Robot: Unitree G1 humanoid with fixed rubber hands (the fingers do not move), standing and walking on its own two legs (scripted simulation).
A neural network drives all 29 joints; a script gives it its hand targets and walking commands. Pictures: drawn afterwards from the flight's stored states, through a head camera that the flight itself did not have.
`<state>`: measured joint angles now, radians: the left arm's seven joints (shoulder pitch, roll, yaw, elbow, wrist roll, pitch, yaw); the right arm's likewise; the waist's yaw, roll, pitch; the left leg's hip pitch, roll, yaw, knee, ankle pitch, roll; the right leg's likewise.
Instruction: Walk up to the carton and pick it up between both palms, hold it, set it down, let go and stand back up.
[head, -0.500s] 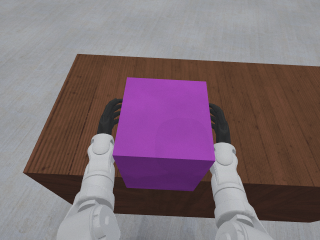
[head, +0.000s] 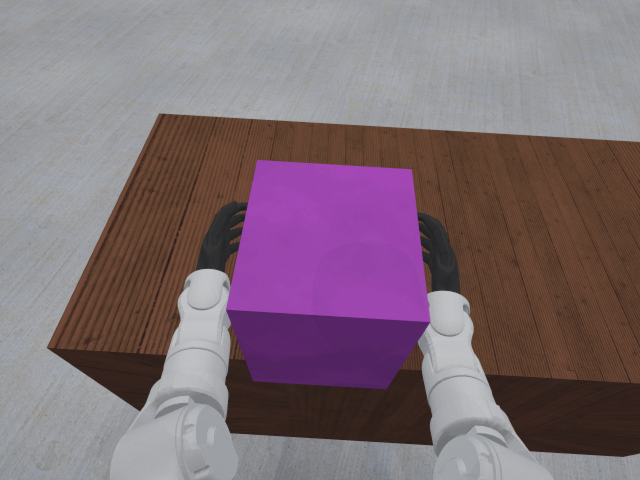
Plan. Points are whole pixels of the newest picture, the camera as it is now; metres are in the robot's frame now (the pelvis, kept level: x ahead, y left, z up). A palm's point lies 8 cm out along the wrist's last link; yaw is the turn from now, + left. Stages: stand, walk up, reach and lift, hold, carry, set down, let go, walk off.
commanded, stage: reach and lift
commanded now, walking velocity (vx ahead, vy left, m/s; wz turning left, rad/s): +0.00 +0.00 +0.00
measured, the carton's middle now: (326, 283) +0.39 +0.00 -0.01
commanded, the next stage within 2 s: none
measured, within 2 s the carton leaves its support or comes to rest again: leaves its support in 0.52 s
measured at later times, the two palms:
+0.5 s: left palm (224, 265) +0.39 +0.13 +0.03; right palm (452, 282) +0.36 -0.15 +0.04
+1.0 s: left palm (240, 270) +0.37 +0.11 +0.05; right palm (483, 297) +0.33 -0.18 +0.06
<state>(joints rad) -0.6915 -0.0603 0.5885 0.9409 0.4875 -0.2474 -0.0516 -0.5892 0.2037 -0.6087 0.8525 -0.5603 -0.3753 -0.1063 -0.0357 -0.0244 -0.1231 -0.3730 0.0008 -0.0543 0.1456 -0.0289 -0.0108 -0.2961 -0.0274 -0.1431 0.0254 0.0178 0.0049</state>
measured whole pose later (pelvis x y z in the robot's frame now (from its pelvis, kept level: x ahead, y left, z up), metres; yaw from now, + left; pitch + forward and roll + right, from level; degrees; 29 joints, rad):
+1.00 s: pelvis -0.02 -0.01 +0.00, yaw -3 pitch +13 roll +0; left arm -0.68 0.00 0.38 1.12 0.24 -0.30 0.08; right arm -0.57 0.06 -0.30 1.03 -0.25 -0.39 -0.18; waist -0.06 -0.04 -0.22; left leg -0.39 0.02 -0.01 0.19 -0.03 -0.02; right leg -0.36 -0.01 -0.10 0.14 0.00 -0.01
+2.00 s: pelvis -0.01 +0.00 +0.00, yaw -1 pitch -4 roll -1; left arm -0.52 -0.06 0.20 0.02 0.32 0.67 -0.02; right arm -0.44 -0.02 0.01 0.28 0.15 0.28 -0.23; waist -0.12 -0.08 0.07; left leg -0.04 0.01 -0.04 0.24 -0.12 -0.01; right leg 0.04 -0.02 -0.12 0.08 -0.05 0.01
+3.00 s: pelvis -0.04 -0.01 +0.00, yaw +0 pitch -5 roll -1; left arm -0.69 -0.03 0.26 -0.04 0.34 0.81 -0.03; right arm -0.66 0.00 -0.06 0.32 0.16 0.39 -0.21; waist -0.09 -0.13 0.06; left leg -0.10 0.02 -0.06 0.27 -0.09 -0.02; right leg -0.01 -0.01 -0.14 0.13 -0.03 0.00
